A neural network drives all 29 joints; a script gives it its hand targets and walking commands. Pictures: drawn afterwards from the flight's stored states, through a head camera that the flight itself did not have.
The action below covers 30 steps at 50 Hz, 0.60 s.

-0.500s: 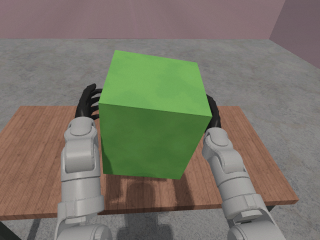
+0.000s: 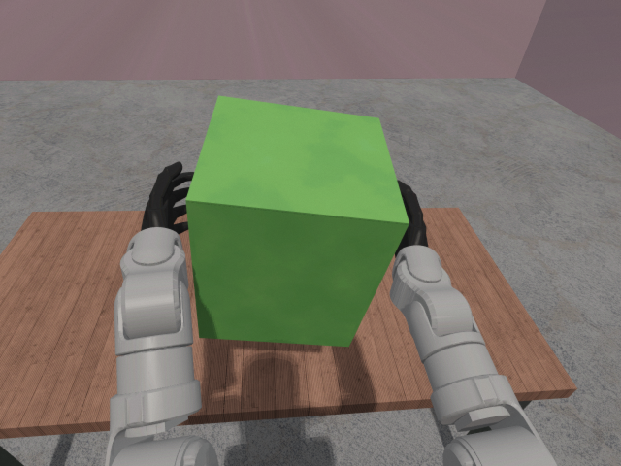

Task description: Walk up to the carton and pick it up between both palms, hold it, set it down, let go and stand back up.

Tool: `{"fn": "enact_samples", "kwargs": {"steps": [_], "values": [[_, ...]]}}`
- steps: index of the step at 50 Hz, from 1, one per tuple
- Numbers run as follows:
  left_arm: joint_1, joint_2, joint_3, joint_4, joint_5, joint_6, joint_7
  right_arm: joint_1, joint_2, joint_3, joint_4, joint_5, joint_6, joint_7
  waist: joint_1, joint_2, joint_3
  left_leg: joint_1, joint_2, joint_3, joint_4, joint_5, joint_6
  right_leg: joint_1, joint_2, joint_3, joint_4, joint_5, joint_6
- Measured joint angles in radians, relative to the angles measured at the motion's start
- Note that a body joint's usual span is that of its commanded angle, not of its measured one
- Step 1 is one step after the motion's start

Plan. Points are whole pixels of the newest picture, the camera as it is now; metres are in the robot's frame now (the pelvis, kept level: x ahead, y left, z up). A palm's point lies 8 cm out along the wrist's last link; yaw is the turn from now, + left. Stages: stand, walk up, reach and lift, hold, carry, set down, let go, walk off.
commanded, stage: hold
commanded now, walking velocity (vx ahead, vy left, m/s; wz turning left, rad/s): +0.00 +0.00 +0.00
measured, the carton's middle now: (287, 229) +0.40 +0.00 +0.15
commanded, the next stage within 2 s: set down in 1.48 s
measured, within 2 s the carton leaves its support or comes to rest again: neither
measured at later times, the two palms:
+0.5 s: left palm (161, 220) +0.36 +0.15 +0.20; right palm (407, 235) +0.36 -0.15 +0.17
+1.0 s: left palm (158, 227) +0.36 +0.15 +0.19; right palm (404, 241) +0.35 -0.14 +0.16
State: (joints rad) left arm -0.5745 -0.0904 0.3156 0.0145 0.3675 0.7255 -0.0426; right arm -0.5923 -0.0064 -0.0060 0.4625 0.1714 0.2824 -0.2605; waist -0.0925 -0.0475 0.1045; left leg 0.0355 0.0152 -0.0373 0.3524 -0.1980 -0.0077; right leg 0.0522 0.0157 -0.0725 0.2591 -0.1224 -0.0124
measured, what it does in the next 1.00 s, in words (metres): stands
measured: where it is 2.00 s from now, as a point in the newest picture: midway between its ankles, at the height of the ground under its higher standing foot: outside the picture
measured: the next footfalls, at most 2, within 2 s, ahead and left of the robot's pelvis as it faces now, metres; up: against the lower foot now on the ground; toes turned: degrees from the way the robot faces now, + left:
none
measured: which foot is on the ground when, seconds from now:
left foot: down 0.00-1.00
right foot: down 0.00-1.00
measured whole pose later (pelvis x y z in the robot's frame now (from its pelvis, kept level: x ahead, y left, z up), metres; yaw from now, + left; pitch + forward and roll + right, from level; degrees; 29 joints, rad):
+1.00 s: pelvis -0.01 +0.00 +0.00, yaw +0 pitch -9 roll +0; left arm -0.65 -0.08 0.32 0.11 0.37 0.70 -0.03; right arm -0.65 0.02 -0.10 0.53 0.09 0.26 -0.22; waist -0.06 -0.05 0.09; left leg -0.01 0.01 -0.03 0.33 -0.16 0.00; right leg -0.01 0.00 -0.07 0.28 -0.11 -0.02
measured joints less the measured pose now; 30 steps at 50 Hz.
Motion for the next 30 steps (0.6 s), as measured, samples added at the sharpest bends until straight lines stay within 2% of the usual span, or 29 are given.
{"fn": "enact_samples", "kwargs": {"steps": [5,15,22,30], "values": [[0.002,0.000,0.000,0.008,0.008,0.004,-0.004,0.005,0.009,-0.009,0.006,-0.013,0.006,0.003,0.010,-0.004,0.001,-0.002,-0.004,0.005,-0.002,0.006,0.002,-0.008,-0.004,0.004,0.008,0.002,0.000],[-0.065,0.011,0.002,0.083,0.003,-0.016,0.012,-0.047,0.030,-0.093,0.064,-0.083,-0.016,0.043,0.032,-0.004,-0.012,-0.039,-0.013,0.008,-0.021,0.033,0.006,-0.059,-0.014,0.007,0.020,0.012,-0.001],[-0.084,0.017,0.003,0.086,-0.002,-0.021,0.015,-0.067,0.025,-0.096,0.068,-0.080,-0.021,0.044,0.025,-0.005,-0.018,-0.037,-0.009,0.005,-0.024,0.030,0.003,-0.055,-0.010,0.004,0.011,0.011,-0.002],[-0.032,0.006,0.001,0.027,0.007,-0.003,0.005,-0.028,0.008,-0.030,0.032,-0.026,-0.013,0.018,0.005,-0.005,-0.004,0.000,-0.001,0.004,-0.011,0.008,-0.001,-0.005,-0.001,0.003,-0.003,0.004,-0.001]]}}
